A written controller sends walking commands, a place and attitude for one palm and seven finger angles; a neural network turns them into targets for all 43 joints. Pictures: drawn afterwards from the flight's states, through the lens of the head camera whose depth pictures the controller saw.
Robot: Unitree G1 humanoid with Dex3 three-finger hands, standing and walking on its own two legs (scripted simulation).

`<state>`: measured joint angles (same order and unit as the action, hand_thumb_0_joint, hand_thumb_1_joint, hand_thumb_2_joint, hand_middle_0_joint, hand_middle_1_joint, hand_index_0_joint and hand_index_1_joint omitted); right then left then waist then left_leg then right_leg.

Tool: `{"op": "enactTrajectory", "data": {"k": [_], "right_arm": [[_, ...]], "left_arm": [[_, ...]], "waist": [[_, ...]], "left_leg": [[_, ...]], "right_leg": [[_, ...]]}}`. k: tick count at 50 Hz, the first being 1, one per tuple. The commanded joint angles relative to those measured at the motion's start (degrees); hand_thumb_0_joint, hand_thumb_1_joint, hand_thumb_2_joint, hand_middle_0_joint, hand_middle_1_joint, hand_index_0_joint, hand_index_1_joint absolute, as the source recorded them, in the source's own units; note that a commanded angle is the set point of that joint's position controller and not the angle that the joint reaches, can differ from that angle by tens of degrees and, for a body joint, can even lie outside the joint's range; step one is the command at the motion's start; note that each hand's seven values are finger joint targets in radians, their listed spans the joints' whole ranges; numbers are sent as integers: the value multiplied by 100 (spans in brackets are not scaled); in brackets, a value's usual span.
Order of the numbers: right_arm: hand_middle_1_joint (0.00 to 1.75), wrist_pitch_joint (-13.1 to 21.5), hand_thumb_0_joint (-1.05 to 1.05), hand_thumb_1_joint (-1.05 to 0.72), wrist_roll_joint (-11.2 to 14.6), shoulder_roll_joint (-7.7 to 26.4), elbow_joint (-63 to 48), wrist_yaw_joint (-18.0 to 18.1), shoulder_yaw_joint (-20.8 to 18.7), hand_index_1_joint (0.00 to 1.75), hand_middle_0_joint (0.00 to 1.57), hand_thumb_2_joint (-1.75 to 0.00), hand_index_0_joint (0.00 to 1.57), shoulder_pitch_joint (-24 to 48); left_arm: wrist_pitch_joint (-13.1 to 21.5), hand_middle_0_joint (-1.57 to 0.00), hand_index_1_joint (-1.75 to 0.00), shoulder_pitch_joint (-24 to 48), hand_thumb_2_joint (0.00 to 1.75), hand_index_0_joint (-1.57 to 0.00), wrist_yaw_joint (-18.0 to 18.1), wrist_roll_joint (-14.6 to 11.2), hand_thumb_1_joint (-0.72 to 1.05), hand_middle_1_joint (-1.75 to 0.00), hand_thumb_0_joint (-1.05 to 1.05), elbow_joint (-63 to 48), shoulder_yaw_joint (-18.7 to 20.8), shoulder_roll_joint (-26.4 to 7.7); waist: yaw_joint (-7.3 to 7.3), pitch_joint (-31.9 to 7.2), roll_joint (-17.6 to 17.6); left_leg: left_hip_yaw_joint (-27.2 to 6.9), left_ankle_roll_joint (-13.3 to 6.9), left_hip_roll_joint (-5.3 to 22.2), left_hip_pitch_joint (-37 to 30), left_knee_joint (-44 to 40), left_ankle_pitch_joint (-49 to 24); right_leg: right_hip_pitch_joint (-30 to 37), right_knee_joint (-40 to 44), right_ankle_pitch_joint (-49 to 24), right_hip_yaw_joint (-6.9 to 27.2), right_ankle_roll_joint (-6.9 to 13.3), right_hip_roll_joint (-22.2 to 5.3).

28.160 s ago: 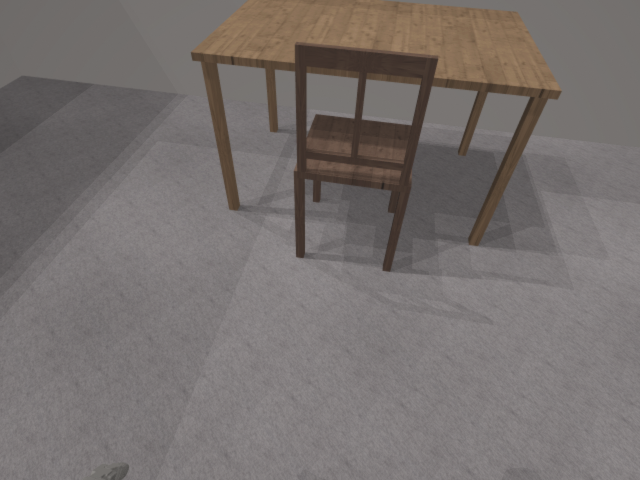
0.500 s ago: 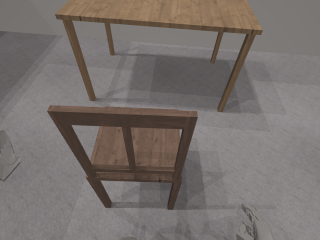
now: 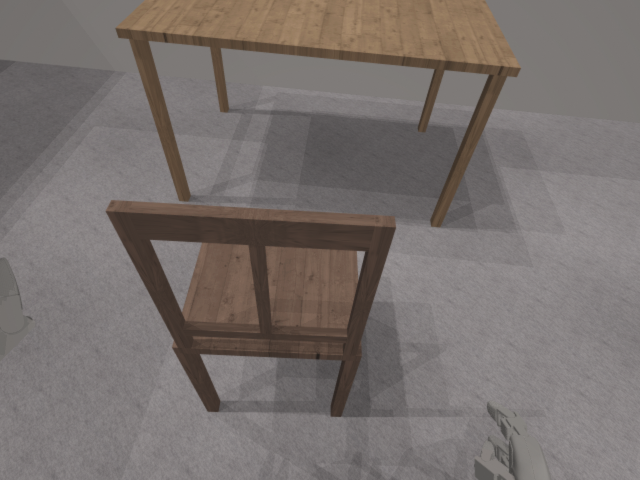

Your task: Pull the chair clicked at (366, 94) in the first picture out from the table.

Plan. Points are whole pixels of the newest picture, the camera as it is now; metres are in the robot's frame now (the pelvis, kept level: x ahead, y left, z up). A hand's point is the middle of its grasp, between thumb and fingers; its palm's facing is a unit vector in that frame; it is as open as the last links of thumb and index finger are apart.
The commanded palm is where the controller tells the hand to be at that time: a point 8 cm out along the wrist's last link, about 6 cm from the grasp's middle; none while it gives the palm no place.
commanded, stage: step back with the hand held close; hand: left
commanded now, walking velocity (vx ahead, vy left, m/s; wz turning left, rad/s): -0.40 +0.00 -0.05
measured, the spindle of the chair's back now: (262, 291) +0.42 +0.12 -0.09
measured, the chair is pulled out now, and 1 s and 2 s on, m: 0.61 0.61 0.61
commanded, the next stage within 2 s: stop stepping back and stand still in 0.28 s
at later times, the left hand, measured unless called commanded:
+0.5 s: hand out of the picture +0.08 +0.21 +0.18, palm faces +0.24 -0.78 -0.58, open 7.4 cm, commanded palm +0.04 +0.25 +0.19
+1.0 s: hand out of the picture +0.02 +0.23 +0.17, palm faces +0.44 -0.77 -0.47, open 7.4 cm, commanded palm -0.04 +0.27 +0.19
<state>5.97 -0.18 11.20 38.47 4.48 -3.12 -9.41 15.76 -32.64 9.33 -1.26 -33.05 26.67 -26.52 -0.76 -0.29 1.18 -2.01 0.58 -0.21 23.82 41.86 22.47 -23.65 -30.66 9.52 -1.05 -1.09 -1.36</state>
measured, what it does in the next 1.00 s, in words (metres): walks backwards: right foot, then left foot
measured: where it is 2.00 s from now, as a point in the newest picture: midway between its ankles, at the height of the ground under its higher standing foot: outside the picture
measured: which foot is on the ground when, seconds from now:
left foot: down 0.00-0.42, up 0.44-0.62, down 0.64-1.00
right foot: down 0.00-0.02, up 0.04-0.36, down 0.38-1.00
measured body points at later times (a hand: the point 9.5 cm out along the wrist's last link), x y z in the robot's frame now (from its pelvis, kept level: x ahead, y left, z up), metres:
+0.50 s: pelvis -0.13 -0.03 +0.01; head -0.10 -0.03 +0.46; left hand +0.06 +0.25 +0.21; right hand +0.01 -0.28 -0.09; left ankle -0.06 +0.10 -0.70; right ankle -0.16 -0.17 -0.73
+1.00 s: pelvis -0.18 -0.03 +0.01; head -0.20 -0.03 +0.46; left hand -0.01 +0.27 +0.20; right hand -0.04 -0.26 -0.08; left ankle -0.16 +0.09 -0.72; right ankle -0.16 -0.17 -0.73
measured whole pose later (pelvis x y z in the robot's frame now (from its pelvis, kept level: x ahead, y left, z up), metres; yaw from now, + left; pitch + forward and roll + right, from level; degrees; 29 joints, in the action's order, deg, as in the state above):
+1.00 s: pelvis -0.18 -0.03 +0.01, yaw -1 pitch -2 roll -2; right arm 7.0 1.3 9.6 36.9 3.2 -0.3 -15.2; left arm 12.3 -31.4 9.3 -1.0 -23.9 23.8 -22.9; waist -0.9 -1.3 -2.0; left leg -1.1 -1.6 1.9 16.6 35.6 22.9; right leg -14.4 -29.3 15.7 -0.8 -0.1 -0.1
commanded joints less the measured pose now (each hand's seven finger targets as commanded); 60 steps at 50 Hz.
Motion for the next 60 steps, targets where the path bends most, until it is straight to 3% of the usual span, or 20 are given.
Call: {"op": "enactTrajectory", "data": {"k": [1, 2, 4, 8, 14, 17, 20, 21, 22, 24, 30, 33, 35, 40, 43, 46, 50, 52, 56, 60], "right_arm": [[30, 199, 0, -90, 8, 720, -952, 160, -126, 30, 20, -90, 20, 499], [30, 253, 0, -90, -26, 695, -917, 151, -206, 30, 20, -90, 20, 512], [30, 485, 0, -90, -138, 660, -864, 78, -165, 30, 20, -90, 20, 297], [30, 760, 0, -90, -52, 807, -743, -73, -235, 30, 20, -90, 20, 174], [30, 798, 0, -90, -155, 749, -625, -109, -131, 30, 20, -90, 20, 257], [30, 705, 0, -90, -137, 756, -662, -146, -154, 30, 20, -90, 20, 320], [30, 562, 0, -90, 20, 695, -825, -235, -141, 30, 20, -90, 20, 266], [30, 435, 0, -90, 96, 715, -942, -249, -230, 30, 20, -90, 20, 31], [30, 325, 0, -90, 211, 769, -1039, -250, -301, 30, 20, -90, 20, -62], [30, 223, 0, -90, 240, 628, -1043, -175, -167, 30, 20, -90, 20, 255], [30, 519, 0, -90, 108, 741, -954, 99, -79, 30, 20, -90, 20, 273], [30, 682, 0, -90, 166, 884, -1010, 81, -170, 30, 20, -90, 20, 122], [30, 602, 0, -90, 142, 773, -969, -4, -86, 30, 20, -90, 20, 134], [30, 529, 0, -90, 232, 818, -934, -103, -135, 30, 20, -90, 20, 52], [30, 398, 0, -90, 242, 802, -1025, -55, -109, 30, 20, -90, 20, 57], [30, 358, 0, -90, 176, 771, -1037, -37, -90, 30, 20, -90, 20, 103], [30, 396, 0, -90, 56, 714, -935, -32, -39, 30, 20, -90, 20, 60], [30, 435, 0, -90, 55, 721, -878, -38, -13, 30, 20, -90, 20, 59], [30, 481, 0, -90, 105, 756, -948, 7, 15, 30, 20, -90, 20, 226], [30, 537, 0, -90, 149, 669, -890, -23, -22, 30, 20, -90, 20, 159]], "left_arm": [[223, -20, -30, -58, 90, -20, 168, -75, 90, -30, 0, -584, 751, -684], [242, -20, -30, 87, 90, -20, 141, -59, 90, -30, 0, -665, 724, -765], [330, -20, -30, 286, 90, -20, 76, -163, 90, -30, 0, -1111, 575, -730], [409, -20, -30, 865, 90, -20, 62, -132, 90, -30, 0, -2090, 171, -615], [338, -20, -30, 14, 90, -20, -17, -278, 90, -30, 0, -1163, 848, -901], [408, -20, -30, -406, 90, -20, -123, -294, 90, -30, 0, -694, 1098, -991], [412, -20, -30, -605, 90, -20, -258, -362, 90, -30, 0, -507, 1092, -1034], [290, -20, -30, -684, 90, -20, -284, -342, 90, -30, 0, -475, 791, -912], [105, -20, -30, -701, 90, -20, -230, -349, 90, -30, 0, -526, 711, -962], [-170, -20, -30, -648, 90, -20, -41, -296, 90, -30, 0, -274, 726, -830], [4, -20, -30, 716, 90, -20, 175, -46, 90, -30, 0, -509, 451, -944], [108, -20, -30, 540, 90, -20, 146, -72, 90, -30, 0, -974, 406, -937], [93, -20, -30, 347, 90, -20, 85, -46, 90, -30, 0, -920, 439, -930], [85, -20, -30, 346, 90, -20, 84, -30, 90, -30, 0, -208, 364, -578], [3, -20, -30, 223, 90, -20, 114, -2, 90, -30, 0, 86, 398, -527], [-21, -20, -30, 524, 90, -20, 107, -9, 90, -30, 0, -94, 368, -605], [-20, -20, -30, 953, 90, -20, 99, -19, 90, -30, 0, -471, 341, -736], [-15, -20, -30, 1036, 90, -20, 102, -18, 90, -30, 0, -596, 301, -735], [18, -20, -30, 936, 90, -20, 148, 41, 90, -30, 0, -657, 316, -611], [36, -20, -30, 660, 90, -20, 140, 15, 90, -30, 0, -284, 449, -698]], "waist": [[25, -438, -817], [-43, -491, -1303], [-33, -637, -1533], [109, -794, -1553], [95, -703, -1860], [179, -786, -1672], [219, -1013, -603], [105, -1021, 773], [101, -1096, 1645], [-33, -827, 1124], [-38, -89, 423], [81, -118, -838], [33, -103, -1813], [-2, 328, -629], [-31, 364, -942], [-38, 366, -410], [-94, 158, 487], [-97, 72, 78], [5, 149, -1159], [33, 158, -238]], "left_leg": [[-1177, -519, 1400, -306, -2499, -2207], [-1536, -844, 2035, -541, -2346, -3491], [-1360, -1137, 2277, -187, -2230, -3764], [-542, -767, 1732, -1486, -1607, -4967], [-1010, -677, 1703, -856, -2118, -2651], [-878, -526, 1483, -713, -1806, -1887], [25, -108, 803, -871, -815, -662], [471, 160, 212, -528, 239, 213], [309, 200, -148, -410, 1394, 318], [-194, 66, 186, 110, 1820, 136], [243, -268, 138, -971, -1932, -261], [-199, -427, 728, -1381, -2471, -2126], [-560, -492, 929, -1139, -2238, -2404], [-349, -420, 723, 361, -2389, 984], [-381, -461, 724, 762, -2519, 2186], [-304, -449, 564, 510, -1958, 1892], [168, -368, 79, -434, -820, 651], [108, -383, 90, -882, -1192, 434], [-869, -645, 797, -366, -2522, 1186], [-259, -418, 384, -264, -1767, 169]], "right_leg": [[529, -917, -163, 138, 33, -19], [23, -1886, 1462, 203, -12, 84], [-130, -3347, 2135, 622, -8, 119], [-193, -2089, 1670, 298, 67, 26], [769, -190, 1432, 54, 96, 157], [1273, 916, 399, -71, 93, 183], [1305, 1594, -98, -77, 151, -228], [927, 1541, 81, 801, 593, -870], [472, 1789, 440, 1898, 1038, -1635], [690, 1398, -115, 1514, 1110, -1812], [900, 949, 705, 770, 457, -1040], [1218, 107, -374, 417, 203, -433], [1053, 64, 307, -95, 33, -307], [1682, 506, 1120, 73, 99, -74], [1607, 291, 1851, 40, 164, 110], [1277, 654, 1947, 303, 258, 61], [637, 1582, 2404, 1472, 611, -624], [520, 1456, 2243, 1362, 599, -631], [1041, 241, 1392, 328, 211, 69], [1404, 941, 627, 822, 267, -237]]}}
